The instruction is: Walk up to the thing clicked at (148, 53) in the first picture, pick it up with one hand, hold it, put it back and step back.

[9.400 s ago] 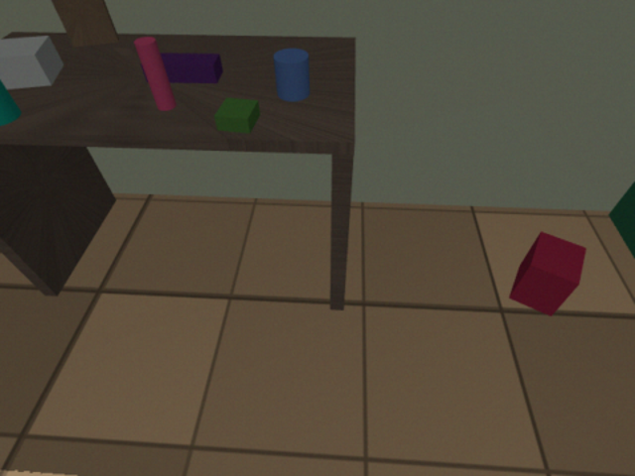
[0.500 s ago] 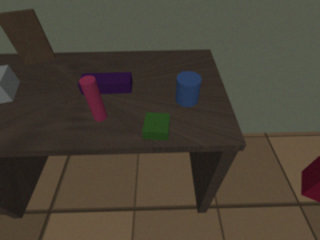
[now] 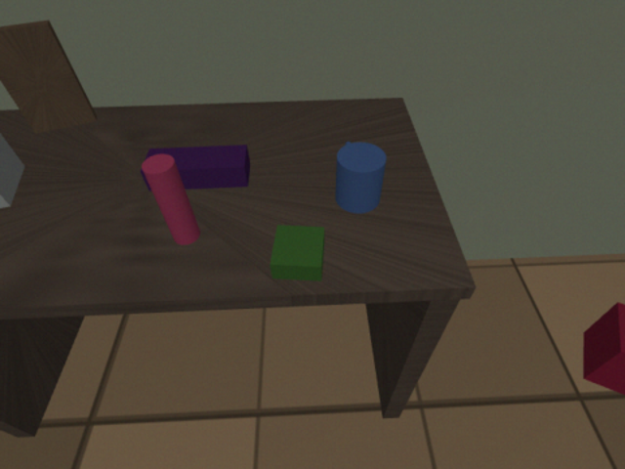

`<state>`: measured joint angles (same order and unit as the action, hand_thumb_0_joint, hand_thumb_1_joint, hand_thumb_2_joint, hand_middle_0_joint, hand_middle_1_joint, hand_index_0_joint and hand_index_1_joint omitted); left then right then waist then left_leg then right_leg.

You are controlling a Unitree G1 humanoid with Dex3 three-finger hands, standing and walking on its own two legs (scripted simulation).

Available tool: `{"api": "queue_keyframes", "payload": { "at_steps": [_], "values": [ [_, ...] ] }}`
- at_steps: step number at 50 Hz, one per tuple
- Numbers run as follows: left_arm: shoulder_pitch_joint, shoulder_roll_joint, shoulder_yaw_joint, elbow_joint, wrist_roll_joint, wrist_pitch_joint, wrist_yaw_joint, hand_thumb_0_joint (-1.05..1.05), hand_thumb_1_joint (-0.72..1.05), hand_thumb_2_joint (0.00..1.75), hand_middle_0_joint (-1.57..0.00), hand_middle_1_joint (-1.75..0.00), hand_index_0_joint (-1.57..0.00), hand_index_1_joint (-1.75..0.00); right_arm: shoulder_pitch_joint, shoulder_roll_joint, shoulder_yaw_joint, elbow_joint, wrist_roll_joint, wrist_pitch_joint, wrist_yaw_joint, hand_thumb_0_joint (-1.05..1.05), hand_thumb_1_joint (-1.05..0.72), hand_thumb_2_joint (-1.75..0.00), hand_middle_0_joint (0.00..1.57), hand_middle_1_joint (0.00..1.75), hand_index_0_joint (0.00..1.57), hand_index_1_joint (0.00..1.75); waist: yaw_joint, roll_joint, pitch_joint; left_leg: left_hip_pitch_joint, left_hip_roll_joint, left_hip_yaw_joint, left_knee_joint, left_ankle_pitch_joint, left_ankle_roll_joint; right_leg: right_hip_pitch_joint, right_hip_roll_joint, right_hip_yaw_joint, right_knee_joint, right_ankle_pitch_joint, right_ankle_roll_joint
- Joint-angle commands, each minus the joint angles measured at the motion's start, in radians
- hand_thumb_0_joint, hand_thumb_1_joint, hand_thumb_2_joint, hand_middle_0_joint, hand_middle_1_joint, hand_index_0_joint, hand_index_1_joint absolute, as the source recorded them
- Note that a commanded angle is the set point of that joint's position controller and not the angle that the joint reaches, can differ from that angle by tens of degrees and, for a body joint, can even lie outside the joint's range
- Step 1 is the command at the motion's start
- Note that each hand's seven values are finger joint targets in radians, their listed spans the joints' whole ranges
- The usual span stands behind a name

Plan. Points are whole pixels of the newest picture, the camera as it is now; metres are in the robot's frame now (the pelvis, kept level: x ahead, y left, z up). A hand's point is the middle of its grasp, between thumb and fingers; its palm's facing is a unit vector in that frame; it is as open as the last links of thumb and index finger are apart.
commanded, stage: stand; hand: left
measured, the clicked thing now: (173, 202) +0.49 +0.25 +0.05
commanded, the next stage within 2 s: none
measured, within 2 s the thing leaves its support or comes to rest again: neither
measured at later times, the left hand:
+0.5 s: hand out of the picture +0.10 +0.25 -0.15, palm faces -0.02 -0.94 -0.35, open 7.3 cm
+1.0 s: hand out of the picture +0.10 +0.26 -0.16, palm faces -0.01 -0.94 -0.35, open 7.3 cm
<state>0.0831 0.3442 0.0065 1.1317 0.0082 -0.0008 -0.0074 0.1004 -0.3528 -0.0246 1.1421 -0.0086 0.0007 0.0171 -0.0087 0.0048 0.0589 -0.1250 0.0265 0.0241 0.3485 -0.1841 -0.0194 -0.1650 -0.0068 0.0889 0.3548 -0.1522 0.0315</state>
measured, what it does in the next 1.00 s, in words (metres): stands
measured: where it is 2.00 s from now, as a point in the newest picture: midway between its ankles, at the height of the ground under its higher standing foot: outside the picture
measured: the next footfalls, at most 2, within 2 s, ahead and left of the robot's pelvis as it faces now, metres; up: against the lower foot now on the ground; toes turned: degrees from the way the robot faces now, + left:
none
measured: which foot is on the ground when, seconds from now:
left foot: down 0.00-1.00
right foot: down 0.00-1.00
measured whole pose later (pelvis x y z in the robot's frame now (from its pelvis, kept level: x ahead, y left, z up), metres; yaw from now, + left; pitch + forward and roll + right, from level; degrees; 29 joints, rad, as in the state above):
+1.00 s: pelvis +0.03 +0.00 +0.00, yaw +1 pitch -1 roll +0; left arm 0.11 0.36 -0.01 1.12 0.00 -0.01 0.00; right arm 0.11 -0.35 -0.02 1.13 0.00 0.00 0.01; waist 0.00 0.00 0.06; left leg -0.09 0.03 0.00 0.33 -0.21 -0.02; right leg -0.12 -0.01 0.07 0.33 -0.18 0.03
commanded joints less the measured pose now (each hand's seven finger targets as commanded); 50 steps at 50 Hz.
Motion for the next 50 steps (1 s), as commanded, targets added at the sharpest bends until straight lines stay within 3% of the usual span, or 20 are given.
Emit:
{"api": "queue_keyframes", "payload": {
  "at_steps": [1, 6, 9, 12, 15, 31, 33, 37, 43, 50],
  "values": [
    [-0.022, 0.223, 0.039, -0.056, 0.005, -0.029, 0.012, 0.0, 0.9, 0.9, -0.2, -0.3, -0.2, -0.3, -0.044, -0.218, -0.037, -0.059, -0.005, -0.021, -0.012, 0.0, -0.9, -0.9, 0.2, 0.3, 0.2, 0.3, 0.002, -0.02, -0.05, 0.01, 0.104, -0.1, -0.087, -0.065, 0.045, -0.034, -0.095, 0.068, -0.081, -0.048, -0.05],
    [-0.023, 0.226, 0.038, -0.066, 0.0, -0.036, 0.014, 0.0, 0.9, 0.9, -0.2, -0.3, -0.2, -0.3, -0.029, -0.218, -0.036, -0.061, -0.003, -0.028, -0.013, 0.0, -0.9, -0.9, 0.2, 0.3, 0.2, 0.3, -0.005, -0.007, -0.088, 0.035, 0.105, -0.093, -0.069, 0.072, 0.039, 0.011, -0.104, 0.063, -0.063, 0.104, -0.049],
    [-0.024, 0.227, 0.037, -0.067, -0.002, -0.035, 0.015, 0.0, 0.9, 0.9, -0.2, -0.3, -0.2, -0.3, -0.025, -0.217, -0.033, -0.062, -0.002, -0.029, -0.016, 0.0, -0.9, -0.9, 0.2, 0.3, 0.2, 0.3, -0.004, -0.001, -0.107, 0.039, 0.109, -0.09, -0.068, 0.102, 0.038, 0.038, -0.107, 0.055, -0.048, 0.15, -0.051],
    [-0.021, 0.227, 0.034, -0.066, 0.0, -0.032, 0.016, 0.0, 0.9, 0.9, -0.2, -0.3, -0.2, -0.3, -0.03, -0.214, -0.032, -0.063, 0.0, -0.027, -0.017, 0.0, -0.9, -0.9, 0.2, 0.3, 0.2, 0.3, -0.004, -0.018, -0.093, 0.036, 0.106, -0.093, -0.074, 0.097, 0.035, 0.031, -0.1, 0.046, -0.053, 0.128, -0.047],
    [-0.016, 0.222, 0.031, -0.068, -0.002, -0.033, 0.016, 0.0, 0.9, 0.9, -0.2, -0.3, -0.2, -0.3, -0.034, -0.222, -0.032, -0.065, 0.0, -0.027, -0.018, 0.0, -0.9, -0.9, 0.2, 0.3, 0.2, 0.3, -0.001, 0.002, -0.106, 0.059, 0.109, -0.086, -0.058, 0.157, 0.036, 0.043, -0.108, 0.047, -0.046, 0.192, -0.048],
    [-0.008, 0.229, 0.028, -0.069, 0.0, -0.033, 0.021, 0.0, 0.9, 0.9, -0.2, -0.3, -0.2, -0.3, -0.045, -0.217, -0.031, -0.071, 0.002, -0.019, -0.018, 0.0, -0.9, -0.9, 0.2, 0.3, 0.2, 0.3, -0.001, -0.015, -0.084, 0.061, 0.105, -0.086, -0.066, 0.117, 0.034, 0.028, -0.104, 0.038, -0.066, 0.149, -0.046],
    [-0.006, 0.23, 0.03, -0.07, -0.001, -0.034, 0.02, 0.0, 0.9, 0.9, -0.2, -0.3, -0.2, -0.3, -0.043, -0.221, -0.031, -0.072, 0.003, -0.022, -0.018, 0.0, -0.9, -0.9, 0.2, 0.3, 0.2, 0.3, 0.0, -0.003, -0.104, 0.07, 0.109, -0.086, -0.062, 0.155, 0.037, 0.052, -0.107, 0.038, -0.055, 0.196, -0.047],
    [-0.013, 0.231, 0.031, -0.069, -0.002, -0.032, 0.02, 0.0, 0.9, 0.9, -0.2, -0.3, -0.2, -0.3, -0.045, -0.216, -0.028, -0.074, 0.002, -0.021, -0.019, 0.0, -0.9, -0.9, 0.2, 0.3, 0.2, 0.3, 0.001, 0.0, -0.08, 0.045, 0.101, -0.085, -0.075, 0.092, 0.035, 0.037, -0.104, 0.038, -0.068, 0.131, -0.045],
    [-0.009, 0.233, 0.031, -0.071, 0.0, -0.033, 0.021, 0.0, 0.9, 0.9, -0.2, -0.3, -0.2, -0.3, -0.038, -0.215, -0.031, -0.075, 0.001, -0.022, -0.019, 0.0, -0.9, -0.9, 0.2, 0.3, 0.2, 0.3, -0.001, -0.016, -0.108, 0.069, 0.108, -0.087, -0.06, 0.163, 0.036, 0.056, -0.108, 0.033, -0.049, 0.19, -0.051],
    [-0.004, 0.233, 0.031, -0.071, -0.001, -0.031, 0.022, 0.0, 0.9, 0.9, -0.2, -0.3, -0.2, -0.3, -0.036, -0.215, -0.028, -0.074, 0.002, -0.021, -0.021, 0.0, -0.9, -0.9, 0.2, 0.3, 0.2, 0.3, 0.003, -0.015, -0.098, 0.057, 0.103, -0.089, -0.064, 0.161, 0.034, 0.06, -0.106, 0.028, -0.051, 0.183, -0.049]
  ]
}}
